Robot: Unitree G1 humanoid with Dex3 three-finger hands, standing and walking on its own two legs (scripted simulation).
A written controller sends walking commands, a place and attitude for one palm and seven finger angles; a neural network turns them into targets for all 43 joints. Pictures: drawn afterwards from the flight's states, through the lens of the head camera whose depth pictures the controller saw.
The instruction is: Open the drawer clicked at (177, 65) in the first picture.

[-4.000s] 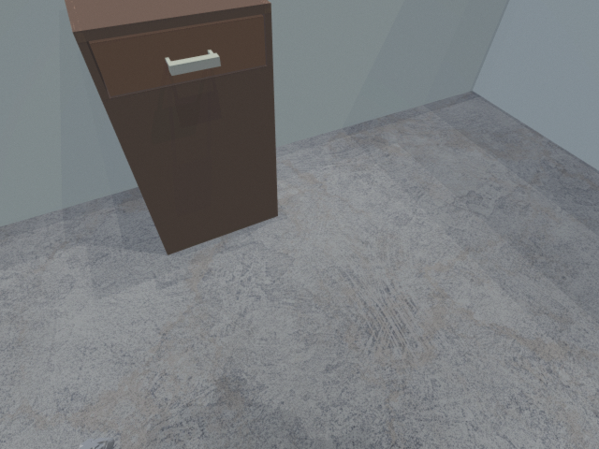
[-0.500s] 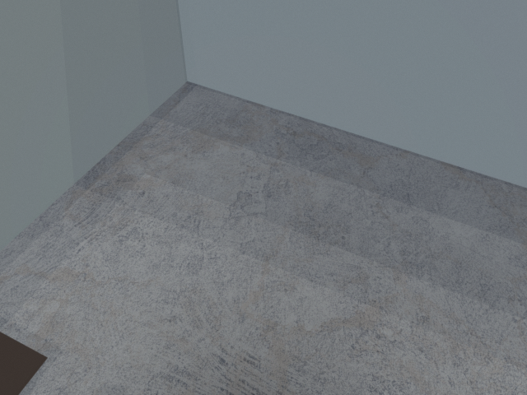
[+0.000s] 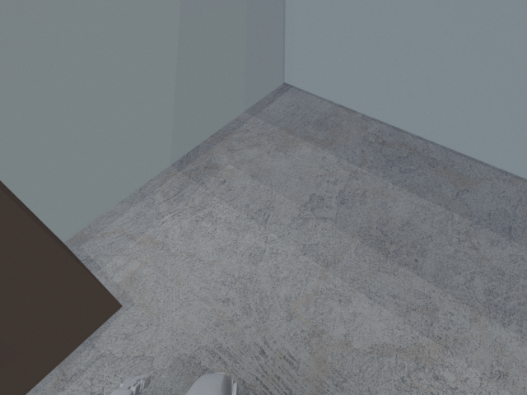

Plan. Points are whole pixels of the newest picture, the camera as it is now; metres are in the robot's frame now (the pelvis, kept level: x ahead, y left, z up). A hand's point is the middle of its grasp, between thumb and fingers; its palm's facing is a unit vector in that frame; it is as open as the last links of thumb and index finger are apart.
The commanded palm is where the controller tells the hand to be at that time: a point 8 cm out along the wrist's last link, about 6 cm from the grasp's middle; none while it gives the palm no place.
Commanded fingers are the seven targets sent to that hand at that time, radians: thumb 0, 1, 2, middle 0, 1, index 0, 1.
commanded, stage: turn to face it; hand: left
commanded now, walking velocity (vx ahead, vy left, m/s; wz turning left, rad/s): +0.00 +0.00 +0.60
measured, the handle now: out of the picture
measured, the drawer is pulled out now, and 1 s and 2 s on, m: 0.00 0.00 0.00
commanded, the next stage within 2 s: take the last steps up to it in 1.38 s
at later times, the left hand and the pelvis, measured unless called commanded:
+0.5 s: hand out of the picture +0.01 +0.29 -0.16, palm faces +0.33 -0.90 -0.28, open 7.4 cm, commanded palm none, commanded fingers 0.00 0.90 0.90 -0.20 -0.30 -0.20 -0.30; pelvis +0.00 +0.05 +0.00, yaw +17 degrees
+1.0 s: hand out of the picture -0.06 +0.23 -0.17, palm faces +0.58 -0.77 -0.25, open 7.4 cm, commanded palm none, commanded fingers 0.00 0.90 0.90 -0.20 -0.30 -0.20 -0.30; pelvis +0.00 +0.02 -0.01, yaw +37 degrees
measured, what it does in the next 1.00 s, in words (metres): steps on the spot, turning left: left foot, then right foot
